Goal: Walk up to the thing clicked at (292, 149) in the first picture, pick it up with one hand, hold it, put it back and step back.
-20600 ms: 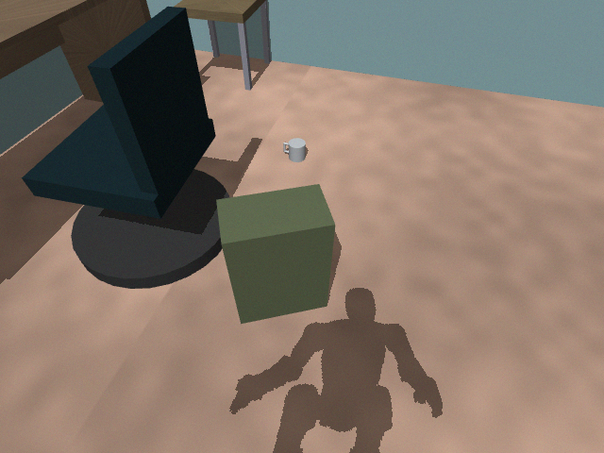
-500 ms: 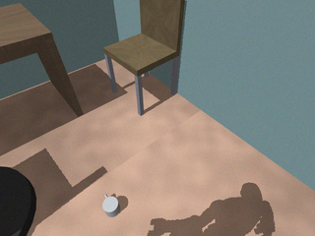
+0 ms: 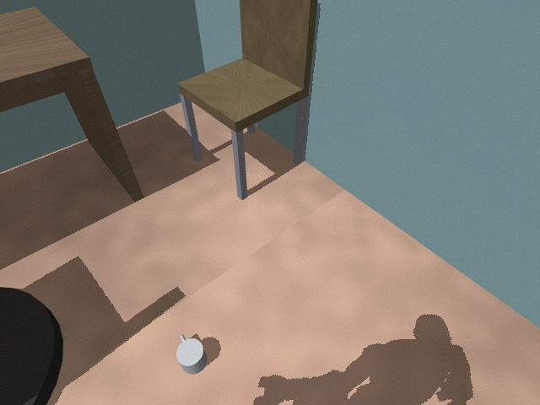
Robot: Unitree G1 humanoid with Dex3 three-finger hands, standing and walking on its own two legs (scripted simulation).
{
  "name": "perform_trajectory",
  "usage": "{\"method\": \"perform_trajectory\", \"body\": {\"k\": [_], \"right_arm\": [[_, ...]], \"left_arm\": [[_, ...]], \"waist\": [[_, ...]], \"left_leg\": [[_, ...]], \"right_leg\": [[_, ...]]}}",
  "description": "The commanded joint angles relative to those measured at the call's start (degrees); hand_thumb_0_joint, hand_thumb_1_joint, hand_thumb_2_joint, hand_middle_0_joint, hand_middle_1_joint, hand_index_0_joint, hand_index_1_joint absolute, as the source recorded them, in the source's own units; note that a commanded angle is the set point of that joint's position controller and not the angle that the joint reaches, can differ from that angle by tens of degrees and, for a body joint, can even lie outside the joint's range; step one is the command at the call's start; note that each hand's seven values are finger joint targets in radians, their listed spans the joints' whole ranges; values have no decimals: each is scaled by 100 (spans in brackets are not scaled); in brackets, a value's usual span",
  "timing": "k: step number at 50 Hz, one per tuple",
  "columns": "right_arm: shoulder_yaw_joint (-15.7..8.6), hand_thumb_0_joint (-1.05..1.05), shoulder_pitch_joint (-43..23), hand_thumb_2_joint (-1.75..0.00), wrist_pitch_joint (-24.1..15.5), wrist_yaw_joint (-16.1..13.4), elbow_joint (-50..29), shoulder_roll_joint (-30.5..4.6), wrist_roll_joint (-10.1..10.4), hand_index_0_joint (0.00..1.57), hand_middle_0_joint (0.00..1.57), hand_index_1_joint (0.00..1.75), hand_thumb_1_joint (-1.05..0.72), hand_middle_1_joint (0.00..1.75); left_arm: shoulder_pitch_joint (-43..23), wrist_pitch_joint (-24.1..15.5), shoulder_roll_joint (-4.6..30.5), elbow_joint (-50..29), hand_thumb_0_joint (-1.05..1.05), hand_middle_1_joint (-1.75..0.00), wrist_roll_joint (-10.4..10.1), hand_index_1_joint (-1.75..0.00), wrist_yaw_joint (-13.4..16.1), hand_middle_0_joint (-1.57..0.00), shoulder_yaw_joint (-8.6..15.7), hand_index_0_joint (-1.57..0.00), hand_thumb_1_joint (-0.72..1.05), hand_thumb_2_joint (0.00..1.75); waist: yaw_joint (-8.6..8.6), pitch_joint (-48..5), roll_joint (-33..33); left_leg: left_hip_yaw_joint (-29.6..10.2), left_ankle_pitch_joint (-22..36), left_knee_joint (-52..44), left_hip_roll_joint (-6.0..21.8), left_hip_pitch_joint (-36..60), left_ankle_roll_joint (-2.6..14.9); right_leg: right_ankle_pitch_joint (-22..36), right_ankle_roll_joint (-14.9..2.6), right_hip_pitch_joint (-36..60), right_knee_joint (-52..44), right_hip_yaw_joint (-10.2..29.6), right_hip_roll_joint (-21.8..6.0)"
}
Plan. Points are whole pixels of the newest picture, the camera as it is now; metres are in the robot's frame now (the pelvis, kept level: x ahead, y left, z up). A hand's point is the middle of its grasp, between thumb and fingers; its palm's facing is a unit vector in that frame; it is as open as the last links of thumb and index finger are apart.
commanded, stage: stand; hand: left
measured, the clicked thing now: (190, 352) +0.46 +0.30 -0.74
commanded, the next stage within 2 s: walk up in 0.80 s
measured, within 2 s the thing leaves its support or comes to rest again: neither
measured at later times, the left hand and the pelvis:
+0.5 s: hand out of the picture +0.08 +0.26 -0.16, palm faces -0.03 -0.94 -0.35, open 7.4 cm; pelvis +0.00 +0.00 +0.00, yaw +0 degrees
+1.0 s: hand out of the picture +0.07 +0.26 -0.16, palm faces -0.01 -0.94 -0.34, open 7.4 cm; pelvis +0.01 +0.00 +0.00, yaw +0 degrees
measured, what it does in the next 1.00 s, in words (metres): stands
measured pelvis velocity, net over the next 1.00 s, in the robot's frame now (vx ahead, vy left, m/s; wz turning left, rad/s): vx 0.01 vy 0.00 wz -0.01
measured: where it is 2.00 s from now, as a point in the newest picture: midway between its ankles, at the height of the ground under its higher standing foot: outside the picture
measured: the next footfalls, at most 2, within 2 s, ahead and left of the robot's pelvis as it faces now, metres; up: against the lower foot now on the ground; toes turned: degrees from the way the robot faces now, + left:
none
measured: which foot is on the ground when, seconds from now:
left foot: down 0.00-1.00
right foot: down 0.00-1.00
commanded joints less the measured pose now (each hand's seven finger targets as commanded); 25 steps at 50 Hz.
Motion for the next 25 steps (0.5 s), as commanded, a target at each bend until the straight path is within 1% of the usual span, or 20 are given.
{"method": "perform_trajectory", "body": {"k": [1, 2, 4, 6, 9, 14, 16, 17, 18, 19, 20, 25], "right_arm": [[-243, 0, -225, -90, -143, -55, -325, -1219, 25, 20, 20, 30, -90, 30], [-250, 0, -208, -90, -139, -61, -338, -1214, 22, 20, 20, 30, -90, 30], [-256, 0, -258, -90, -136, -57, -334, -1246, 21, 20, 20, 30, -90, 30], [-248, 0, -211, -90, -131, -54, -330, -1210, 32, 20, 20, 30, -90, 30], [-237, 0, -219, -90, -139, -56, -326, -1212, 30, 20, 20, 30, -90, 30], [-242, 0, -191, -90, -137, -64, -353, -1200, 31, 20, 20, 30, -90, 30], [-235, 0, -162, -90, -135, -73, -341, -1216, 28, 20, 20, 30, -90, 30], [-232, 0, -168, -90, -130, -66, -350, -1206, 30, 20, 20, 30, -90, 30], [-231, 0, -179, -90, -134, -70, -342, -1233, 27, 20, 20, 30, -90, 30], [-217, 0, -156, -90, -137, -72, -348, -1194, 18, 20, 20, 30, -90, 30], [-233, 0, -174, -90, -133, -74, -348, -1219, 27, 20, 20, 30, -90, 30], [-235, 0, -193, -90, -146, -74, -361, -1234, 20, 20, 20, 30, -90, 30]], "left_arm": [[-226, -122, 1259, -314, 0, -30, -26, -30, 76, -20, 231, -20, 90, 90], [-262, -116, 1268, -331, 0, -30, -24, -30, 83, -20, 244, -20, 90, 90], [-221, -115, 1243, -322, 0, -30, -19, -30, 81, -20, 234, -20, 90, 90], [-225, -116, 1255, -324, 0, -30, -28, -30, 85, -20, 236, -20, 90, 90], [-205, -118, 1251, -308, 0, -30, -35, -30, 80, -20, 234, -20, 90, 90], [-206, -129, 1259, -334, 0, -30, -21, -30, 93, -20, 240, -20, 90, 90], [-205, -123, 1259, -326, 0, -30, -26, -30, 91, -20, 242, -20, 90, 90], [-215, -122, 1272, -324, 0, -30, -36, -30, 95, -20, 246, -20, 90, 90], [-211, -119, 1241, -325, 0, -30, -32, -30, 88, -20, 235, -20, 90, 90], [-237, -113, 1244, -328, 0, -30, -34, -30, 84, -20, 238, -20, 90, 90], [-217, -113, 1267, -326, 0, -30, -30, -30, 92, -20, 254, -20, 90, 90], [-200, -107, 1226, -340, 0, -30, -17, -30, 75, -20, 242, -20, 90, 90]], "waist": [[-13, -361, -53], [-33, -373, -60], [-2, -395, 25], [-16, -405, -43], [-12, -402, 27], [-12, -516, -60], [-20, -414, -22], [-22, -383, 2], [-7, -389, 32], [-22, -338, 27], [3, -373, 28], [13, -377, 50]], "left_leg": [[-370, 697, -234, 538, 65, 275], [-368, 722, -224, 530, 47, 266], [-369, 741, -193, 544, 86, 273], [-368, 767, -203, 524, 34, 266], [-373, 794, -208, 529, 58, 271], [-348, 1046, -122, 554, 140, 292], [-332, 892, -158, 536, 87, 290], [-357, 946, -185, 549, 100, 278], [-332, 856, -158, 540, 101, 290], [-335, 789, -212, 529, 2, 275], [-362, 785, -204, 552, 43, 296], [-338, 843, -203, 534, 78, 279]], "right_leg": [[703, -208, -96, -382, 445, -582], [712, -218, -102, -367, 441, -578], [703, -216, -85, -357, 425, -575], [762, -221, -23, -366, 424, -574], [816, -224, -20, -350, 436, -587], [1172, -222, 62, -281, 414, -609], [1069, -211, 14, -329, 441, -606], [1003, -217, -27, -301, 407, -587], [969, -209, -7, -346, 445, -600], [919, -205, -5, -344, 434, -595], [895, -205, 35, -336, 436, -598], [876, -210, -16, -351, 421, -579]]}}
